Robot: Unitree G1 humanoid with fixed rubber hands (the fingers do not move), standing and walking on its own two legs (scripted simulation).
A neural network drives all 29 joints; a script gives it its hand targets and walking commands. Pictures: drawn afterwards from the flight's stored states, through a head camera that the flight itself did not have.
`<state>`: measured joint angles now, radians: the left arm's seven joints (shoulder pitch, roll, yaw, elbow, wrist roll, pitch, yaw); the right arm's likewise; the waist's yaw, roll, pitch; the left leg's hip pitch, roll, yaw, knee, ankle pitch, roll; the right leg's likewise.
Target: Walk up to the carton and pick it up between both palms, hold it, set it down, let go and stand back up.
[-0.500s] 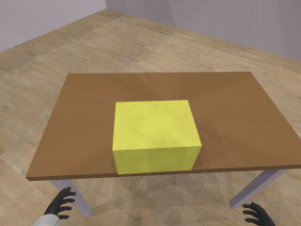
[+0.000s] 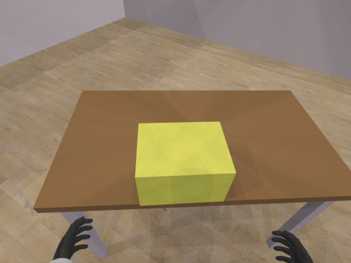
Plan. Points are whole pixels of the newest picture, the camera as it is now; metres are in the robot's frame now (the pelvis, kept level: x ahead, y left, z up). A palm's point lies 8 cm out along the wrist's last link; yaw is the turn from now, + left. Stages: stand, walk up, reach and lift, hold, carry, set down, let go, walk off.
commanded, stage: reach and lift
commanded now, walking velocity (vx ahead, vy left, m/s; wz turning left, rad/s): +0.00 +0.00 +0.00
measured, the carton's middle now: (181, 162) +0.42 +0.01 -0.04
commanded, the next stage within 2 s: none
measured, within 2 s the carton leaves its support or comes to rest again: neither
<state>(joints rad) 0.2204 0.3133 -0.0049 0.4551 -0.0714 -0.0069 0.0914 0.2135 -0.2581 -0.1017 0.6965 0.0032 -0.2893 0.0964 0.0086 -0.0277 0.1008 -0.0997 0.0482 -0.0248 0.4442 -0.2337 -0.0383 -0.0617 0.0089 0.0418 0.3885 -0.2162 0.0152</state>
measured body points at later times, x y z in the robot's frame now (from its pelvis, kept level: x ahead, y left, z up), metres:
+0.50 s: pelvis +0.01 +0.00 +0.00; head +0.00 +0.01 +0.45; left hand +0.20 +0.24 -0.03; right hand +0.19 -0.24 -0.04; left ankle +0.01 +0.14 -0.74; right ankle +0.01 -0.14 -0.74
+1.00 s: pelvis +0.01 +0.00 +0.00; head +0.02 +0.01 +0.45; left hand +0.26 +0.23 -0.01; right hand +0.27 -0.23 -0.01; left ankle +0.01 +0.14 -0.74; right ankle +0.01 -0.14 -0.74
